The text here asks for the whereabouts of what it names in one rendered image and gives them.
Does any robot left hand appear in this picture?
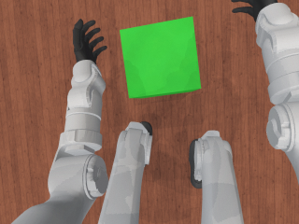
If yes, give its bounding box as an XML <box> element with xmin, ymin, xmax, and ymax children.
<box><xmin>73</xmin><ymin>19</ymin><xmax>107</xmax><ymax>64</ymax></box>

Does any robot right forearm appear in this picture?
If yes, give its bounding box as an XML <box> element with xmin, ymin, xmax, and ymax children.
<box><xmin>255</xmin><ymin>3</ymin><xmax>299</xmax><ymax>105</ymax></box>

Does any robot right upper arm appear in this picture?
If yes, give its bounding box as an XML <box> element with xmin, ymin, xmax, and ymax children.
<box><xmin>266</xmin><ymin>101</ymin><xmax>299</xmax><ymax>185</ymax></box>

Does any robot right hand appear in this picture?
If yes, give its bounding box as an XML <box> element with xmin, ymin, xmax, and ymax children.
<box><xmin>231</xmin><ymin>0</ymin><xmax>278</xmax><ymax>22</ymax></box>

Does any robot right shin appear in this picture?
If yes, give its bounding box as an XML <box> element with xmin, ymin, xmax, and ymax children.
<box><xmin>194</xmin><ymin>130</ymin><xmax>233</xmax><ymax>180</ymax></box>

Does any robot left upper arm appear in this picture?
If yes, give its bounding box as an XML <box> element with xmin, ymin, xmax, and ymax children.
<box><xmin>11</xmin><ymin>154</ymin><xmax>109</xmax><ymax>224</ymax></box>

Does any robot shin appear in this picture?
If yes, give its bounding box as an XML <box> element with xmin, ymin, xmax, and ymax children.
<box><xmin>116</xmin><ymin>121</ymin><xmax>148</xmax><ymax>149</ymax></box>
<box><xmin>194</xmin><ymin>130</ymin><xmax>233</xmax><ymax>180</ymax></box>

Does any robot left forearm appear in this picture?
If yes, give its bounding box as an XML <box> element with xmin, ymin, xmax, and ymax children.
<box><xmin>48</xmin><ymin>60</ymin><xmax>106</xmax><ymax>192</ymax></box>

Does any carton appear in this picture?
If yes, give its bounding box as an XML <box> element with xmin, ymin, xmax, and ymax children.
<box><xmin>120</xmin><ymin>16</ymin><xmax>201</xmax><ymax>99</ymax></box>

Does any robot left shin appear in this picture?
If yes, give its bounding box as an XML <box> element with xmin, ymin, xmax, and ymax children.
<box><xmin>116</xmin><ymin>121</ymin><xmax>148</xmax><ymax>149</ymax></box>

